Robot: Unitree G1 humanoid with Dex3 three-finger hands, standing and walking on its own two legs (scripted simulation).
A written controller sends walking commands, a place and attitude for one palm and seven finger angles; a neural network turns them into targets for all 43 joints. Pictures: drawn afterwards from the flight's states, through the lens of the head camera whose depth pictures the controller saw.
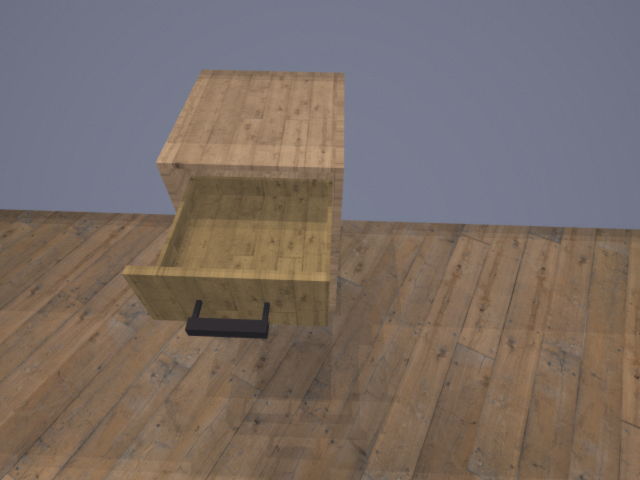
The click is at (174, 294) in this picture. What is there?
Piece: drawer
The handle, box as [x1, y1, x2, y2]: [185, 300, 269, 338]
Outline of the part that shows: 185,330 188,335 266,338 268,329 267,315 269,303 264,303 261,320 199,318 198,314 202,302 201,300 196,300 192,316 188,317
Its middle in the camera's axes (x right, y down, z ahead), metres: -0.18 +0.16 +0.76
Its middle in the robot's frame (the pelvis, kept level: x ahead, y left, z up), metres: +0.43 +0.21 -0.21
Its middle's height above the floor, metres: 0.56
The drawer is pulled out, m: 0.30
